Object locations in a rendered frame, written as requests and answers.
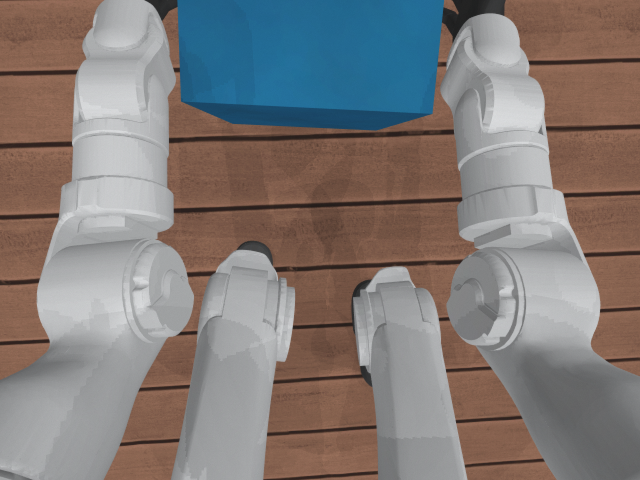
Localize robot left shin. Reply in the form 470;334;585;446
197;250;278;343

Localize left robot forearm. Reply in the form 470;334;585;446
37;0;176;326

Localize right robot forearm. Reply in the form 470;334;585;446
440;13;598;288

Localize left robot upper arm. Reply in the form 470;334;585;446
0;238;194;480

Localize carton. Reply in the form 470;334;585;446
177;0;444;130

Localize right robot hand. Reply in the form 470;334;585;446
442;0;506;42

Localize left robot foot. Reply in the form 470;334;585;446
237;241;273;266

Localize right robot upper arm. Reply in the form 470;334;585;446
446;247;640;480

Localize left robot hand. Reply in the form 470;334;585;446
145;0;178;21

